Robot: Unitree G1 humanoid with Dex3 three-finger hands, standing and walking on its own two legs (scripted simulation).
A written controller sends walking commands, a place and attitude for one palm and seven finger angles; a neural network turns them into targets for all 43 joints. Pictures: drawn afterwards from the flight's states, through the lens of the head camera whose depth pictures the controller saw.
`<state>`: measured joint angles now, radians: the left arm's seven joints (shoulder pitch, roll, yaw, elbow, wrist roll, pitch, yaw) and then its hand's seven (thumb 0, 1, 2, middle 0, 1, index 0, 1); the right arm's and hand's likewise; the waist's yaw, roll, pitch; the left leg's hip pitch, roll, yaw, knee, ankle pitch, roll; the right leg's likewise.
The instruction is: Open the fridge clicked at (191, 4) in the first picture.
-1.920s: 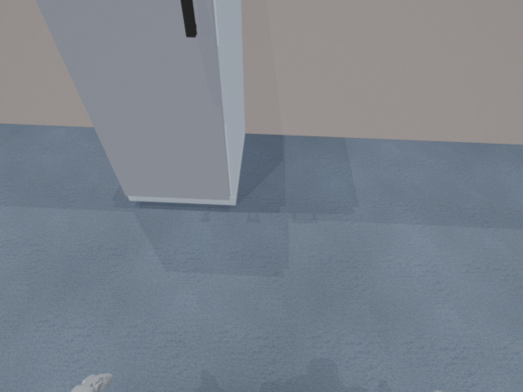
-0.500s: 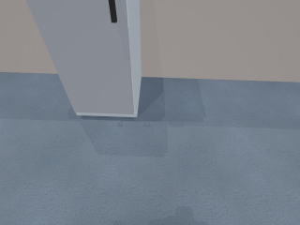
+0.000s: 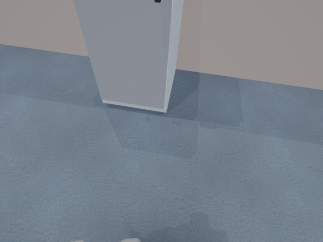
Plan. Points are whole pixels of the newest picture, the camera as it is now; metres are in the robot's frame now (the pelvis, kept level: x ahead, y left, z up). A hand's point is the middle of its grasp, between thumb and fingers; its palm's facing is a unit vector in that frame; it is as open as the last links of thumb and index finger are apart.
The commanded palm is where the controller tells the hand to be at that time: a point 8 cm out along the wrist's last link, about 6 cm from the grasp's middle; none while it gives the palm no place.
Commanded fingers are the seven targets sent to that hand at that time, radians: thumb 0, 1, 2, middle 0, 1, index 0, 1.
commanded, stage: walk to a spot facing it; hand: right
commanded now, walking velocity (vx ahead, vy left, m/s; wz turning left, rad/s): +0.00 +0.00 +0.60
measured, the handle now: out of the picture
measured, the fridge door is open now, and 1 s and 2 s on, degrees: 0 0 0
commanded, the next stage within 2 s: none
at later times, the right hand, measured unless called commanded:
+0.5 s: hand out of the picture +0.06 -0.21 -0.15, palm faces -0.14 +0.96 -0.24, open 7.4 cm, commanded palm none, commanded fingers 0.00 -0.90 -0.90 0.20 0.30 0.20 0.30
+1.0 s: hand (223, 237) +0.16 -0.17 -0.15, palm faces -0.54 +0.83 -0.16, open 7.4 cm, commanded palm none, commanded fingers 0.00 -0.90 -0.90 0.20 0.30 0.20 0.30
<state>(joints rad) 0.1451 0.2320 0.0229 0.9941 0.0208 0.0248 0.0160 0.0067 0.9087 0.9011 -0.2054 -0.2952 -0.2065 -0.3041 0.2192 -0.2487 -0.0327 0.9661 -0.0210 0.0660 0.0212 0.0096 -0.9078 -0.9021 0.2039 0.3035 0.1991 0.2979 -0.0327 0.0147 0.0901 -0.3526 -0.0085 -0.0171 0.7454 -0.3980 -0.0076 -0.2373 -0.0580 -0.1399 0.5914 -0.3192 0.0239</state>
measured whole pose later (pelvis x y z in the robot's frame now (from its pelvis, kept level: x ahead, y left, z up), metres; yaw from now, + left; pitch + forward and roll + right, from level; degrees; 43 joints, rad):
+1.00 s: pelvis -0.01 -0.04 +0.02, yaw +33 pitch +0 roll +1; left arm 0.45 0.17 0.03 1.03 0.03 -0.05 0.03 0.01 0.91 0.90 -0.20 -0.29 -0.20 -0.30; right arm 0.21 -0.24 -0.10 0.94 -0.04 0.08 0.07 0.01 -0.91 -0.90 0.20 0.30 0.19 0.30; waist 0.03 0.04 0.01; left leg -0.56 0.10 0.03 0.99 -0.23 -0.06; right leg -0.05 -0.09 -0.28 0.36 -0.30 -0.01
